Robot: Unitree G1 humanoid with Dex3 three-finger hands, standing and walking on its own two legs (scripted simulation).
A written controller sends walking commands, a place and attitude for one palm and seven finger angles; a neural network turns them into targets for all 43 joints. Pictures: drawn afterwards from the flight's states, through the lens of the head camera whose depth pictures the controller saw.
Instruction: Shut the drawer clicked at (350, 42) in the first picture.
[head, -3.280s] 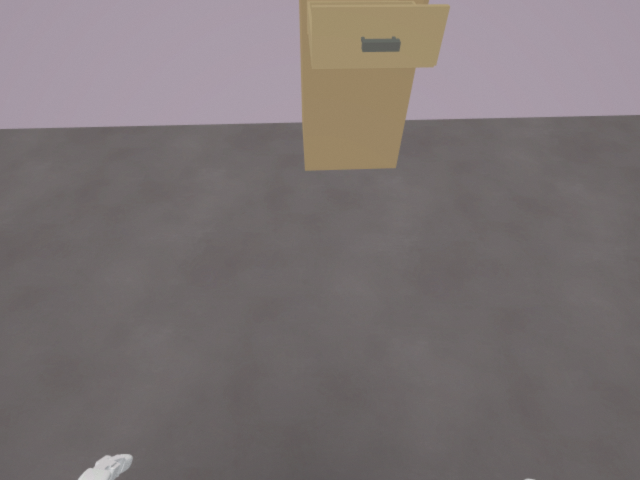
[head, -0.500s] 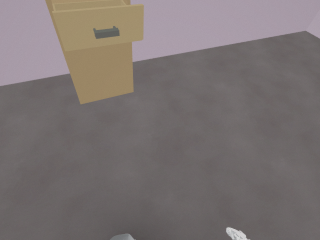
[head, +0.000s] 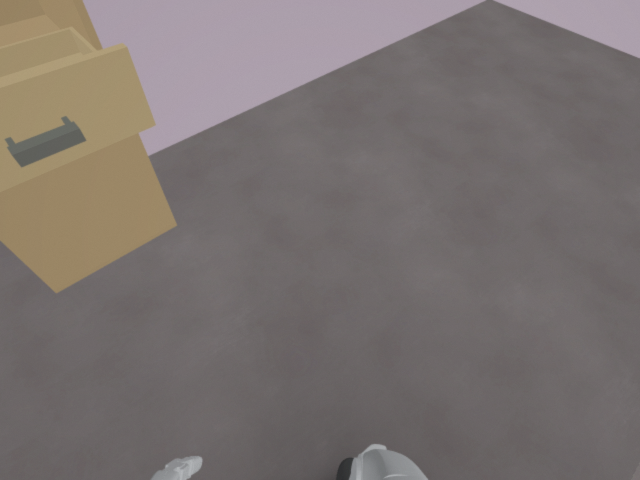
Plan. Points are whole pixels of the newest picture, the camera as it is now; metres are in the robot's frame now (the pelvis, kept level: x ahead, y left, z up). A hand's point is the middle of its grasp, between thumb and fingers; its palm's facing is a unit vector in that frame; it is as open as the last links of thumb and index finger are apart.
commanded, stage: walk to a spot facing it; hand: left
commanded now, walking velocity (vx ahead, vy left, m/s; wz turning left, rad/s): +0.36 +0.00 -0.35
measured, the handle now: (43, 137) +0.68 +0.50 +0.00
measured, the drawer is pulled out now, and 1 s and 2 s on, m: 0.29 0.29 0.29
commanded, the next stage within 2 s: turn to face it in 0.66 s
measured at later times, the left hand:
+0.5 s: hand (183, 432) +0.21 +0.20 -0.18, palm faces -0.03 -0.99 -0.17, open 7.3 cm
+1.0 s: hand (262, 236) +0.56 +0.10 -0.14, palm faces -0.31 -0.92 -0.25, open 7.3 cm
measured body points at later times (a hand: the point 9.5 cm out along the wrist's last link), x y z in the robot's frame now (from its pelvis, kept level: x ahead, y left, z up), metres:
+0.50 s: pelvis +0.25 +0.02 +0.00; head +0.28 +0.03 +0.45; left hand +0.22 +0.25 -0.16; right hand +0.35 -0.24 -0.13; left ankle +0.35 +0.12 -0.73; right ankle +0.11 -0.08 -0.72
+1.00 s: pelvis +0.38 -0.03 +0.00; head +0.40 -0.07 +0.45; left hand +0.57 +0.15 -0.12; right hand +0.28 -0.24 -0.17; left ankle +0.35 +0.12 -0.68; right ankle +0.41 -0.15 -0.72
